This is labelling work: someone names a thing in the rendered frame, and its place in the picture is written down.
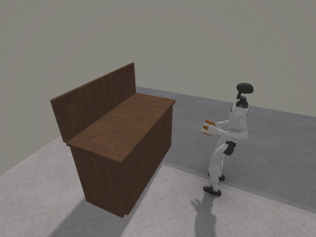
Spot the robot torso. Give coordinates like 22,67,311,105
225,100,249,148

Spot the left robot forearm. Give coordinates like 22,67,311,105
216,128,248,141

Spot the table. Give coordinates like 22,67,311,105
50,62,176,218

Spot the right robot forearm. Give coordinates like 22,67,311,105
223,119,229,126

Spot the sponge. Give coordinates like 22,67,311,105
203,120,215,136

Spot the robot left upper arm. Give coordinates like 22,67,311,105
234,108,249,141

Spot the robot right hand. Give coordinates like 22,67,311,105
215,121,224,129

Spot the robot head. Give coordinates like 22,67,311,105
235,83,254,109

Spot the robot left hand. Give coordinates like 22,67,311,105
201,122,218,135

